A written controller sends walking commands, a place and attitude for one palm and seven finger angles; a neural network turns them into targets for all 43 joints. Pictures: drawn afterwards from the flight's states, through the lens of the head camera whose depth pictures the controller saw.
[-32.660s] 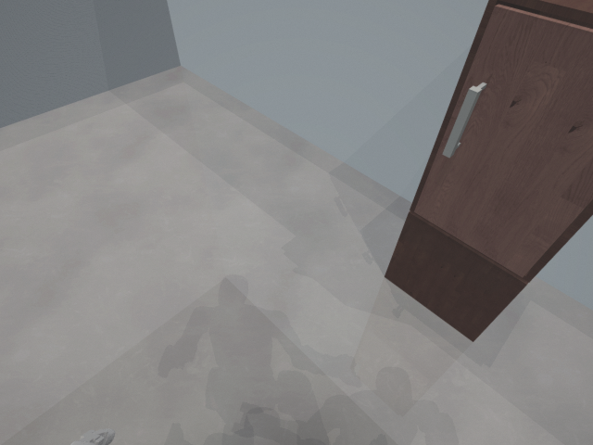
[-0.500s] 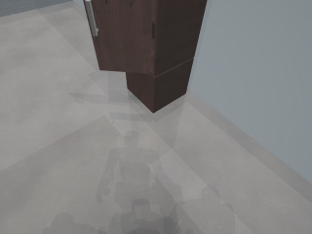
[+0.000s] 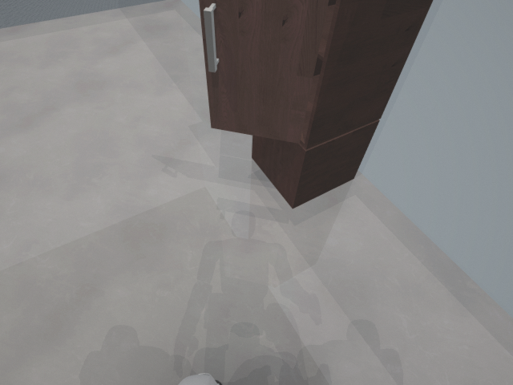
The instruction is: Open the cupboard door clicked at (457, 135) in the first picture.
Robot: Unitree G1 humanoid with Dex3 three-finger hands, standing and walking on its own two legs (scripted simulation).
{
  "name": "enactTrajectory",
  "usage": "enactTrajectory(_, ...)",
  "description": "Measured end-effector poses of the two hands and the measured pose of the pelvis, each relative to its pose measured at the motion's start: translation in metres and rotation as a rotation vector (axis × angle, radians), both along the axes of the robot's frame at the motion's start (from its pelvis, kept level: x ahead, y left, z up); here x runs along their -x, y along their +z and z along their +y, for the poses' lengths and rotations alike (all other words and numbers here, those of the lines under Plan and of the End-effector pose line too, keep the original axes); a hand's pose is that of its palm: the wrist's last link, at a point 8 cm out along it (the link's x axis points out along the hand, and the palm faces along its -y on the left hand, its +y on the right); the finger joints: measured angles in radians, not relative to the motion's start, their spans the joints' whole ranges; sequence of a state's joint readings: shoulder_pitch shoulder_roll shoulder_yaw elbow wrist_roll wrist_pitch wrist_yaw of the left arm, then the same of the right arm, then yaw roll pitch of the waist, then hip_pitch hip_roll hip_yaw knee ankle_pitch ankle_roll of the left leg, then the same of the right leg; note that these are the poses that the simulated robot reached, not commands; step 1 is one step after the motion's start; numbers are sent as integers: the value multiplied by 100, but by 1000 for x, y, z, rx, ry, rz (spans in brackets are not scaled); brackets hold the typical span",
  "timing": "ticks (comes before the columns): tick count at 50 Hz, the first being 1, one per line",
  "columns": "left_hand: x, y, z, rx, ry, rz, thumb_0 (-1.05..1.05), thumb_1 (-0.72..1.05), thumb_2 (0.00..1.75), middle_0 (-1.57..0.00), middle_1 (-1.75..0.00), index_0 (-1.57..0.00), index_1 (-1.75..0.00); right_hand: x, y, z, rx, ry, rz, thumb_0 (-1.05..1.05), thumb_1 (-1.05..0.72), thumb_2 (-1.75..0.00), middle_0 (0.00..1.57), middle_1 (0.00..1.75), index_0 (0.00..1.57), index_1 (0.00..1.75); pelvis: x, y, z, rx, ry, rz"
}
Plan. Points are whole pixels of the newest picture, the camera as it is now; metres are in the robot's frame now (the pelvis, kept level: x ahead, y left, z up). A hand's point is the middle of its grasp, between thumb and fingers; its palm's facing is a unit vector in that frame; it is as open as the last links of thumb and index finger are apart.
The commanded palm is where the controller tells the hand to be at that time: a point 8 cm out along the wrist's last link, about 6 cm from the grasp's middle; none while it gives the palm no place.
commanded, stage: take the last steps up to it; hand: left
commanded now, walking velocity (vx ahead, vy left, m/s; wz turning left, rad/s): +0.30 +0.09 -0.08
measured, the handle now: (212, 39) +0.97 +0.23 +0.03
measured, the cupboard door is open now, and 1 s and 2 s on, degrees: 47 47 47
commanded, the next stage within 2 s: come to a stop and stand still in 0.68 s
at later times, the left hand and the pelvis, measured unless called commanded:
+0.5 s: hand (161, 315) +0.24 +0.20 -0.14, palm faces +0.00 -0.98 -0.21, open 7.2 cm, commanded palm none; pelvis +0.19 +0.02 +0.02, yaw -3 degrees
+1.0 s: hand (153, 231) +0.43 +0.28 -0.16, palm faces -0.05 -0.98 -0.17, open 7.3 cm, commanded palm none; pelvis +0.36 +0.11 +0.02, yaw -5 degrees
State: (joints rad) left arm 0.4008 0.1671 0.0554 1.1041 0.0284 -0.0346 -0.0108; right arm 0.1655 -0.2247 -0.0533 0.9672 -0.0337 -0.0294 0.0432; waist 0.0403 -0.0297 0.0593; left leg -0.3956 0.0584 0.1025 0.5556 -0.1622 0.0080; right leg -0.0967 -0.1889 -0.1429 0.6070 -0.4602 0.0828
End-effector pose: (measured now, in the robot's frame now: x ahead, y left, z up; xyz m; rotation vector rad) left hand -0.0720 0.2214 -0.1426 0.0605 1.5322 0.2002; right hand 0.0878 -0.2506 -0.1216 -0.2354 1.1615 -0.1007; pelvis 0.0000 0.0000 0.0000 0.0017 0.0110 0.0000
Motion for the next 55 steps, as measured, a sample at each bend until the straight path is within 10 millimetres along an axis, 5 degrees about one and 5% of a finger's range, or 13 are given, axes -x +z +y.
enactTrajectory(3, -27, -4, 21, -15, -25, 23, 1, 91, 90, -20, -30, -20, -30, -22, 0, 21, -2, -13, -38, 0, -91, -90, 19, 30, 20, 30, -17, -1, 9, -11, -19, -8)
enactTrajectory(6, -80, 3, 35, -35, -60, -46, 1, 91, 90, -19, -30, -20, -30, -26, 1, 38, -27, -40, -16, 0, -91, -90, 19, 30, 20, 30, -36, 6, 15, -15, -32, -7)
enactTrajectory(13, -225, 27, 37, -63, -149, -300, 1, 91, 90, -19, -30, -20, -30, -19, -7, 36, -48, -122, 106, -1, -94, -90, 20, 30, 21, 30, -88, 14, 21, -32, -47, -19)
enactTrajectory(17, -288, 27, 29, -83, -178, -409, 0, 91, 90, -19, -30, -20, -30, -20, -27, 31, -72, -151, 202, 0, -93, -90, 20, 30, 21, 30, -124, 1, 15, -42, -45, -32)
enactTrajectory(24, -308, 32, 27, -68, -149, -322, 0, 93, 90, -20, -30, -20, -30, -79, -7, 36, -74, -169, 219, 1, -92, -90, 19, 30, 20, 30, -179, 19, 19, -12, -45, -9)
enactTrajectory(33, -304, 18, 59, -12, -83, -95, 0, 92, 90, -20, -30, -20, -30, -212, 5, 74, -63, -100, 109, 1, -92, -90, 19, 30, 20, 30, -259, 20, 55, -3, -46, 6)
enactTrajectory(38, -325, -7, 89, 13, -76, 6, 0, 91, 90, -20, -30, -20, -30, -279, -3, 102, -18, -79, 9, 1, -91, -90, 19, 30, 20, 30, -302, 0, 86, 12, -66, -8)
enactTrajectory(48, -475, 6, 111, -3, -161, -197, 0, 91, 90, -19, -30, -20, -30, -297, 11, 123, 26, -152, 80, -1, -94, -90, 20, 30, 21, 30, -352, 18, 107, 16, -88, 1)
enactTrajectory(55, -548, 16, 106, -30, -228, -292, 0, 91, 90, -19, -30, -20, -30, -286, 9, 113, 26, -225, 143, 0, -92, -90, 20, 30, 21, 30, -366, 18, 97, 32, -99, 2)
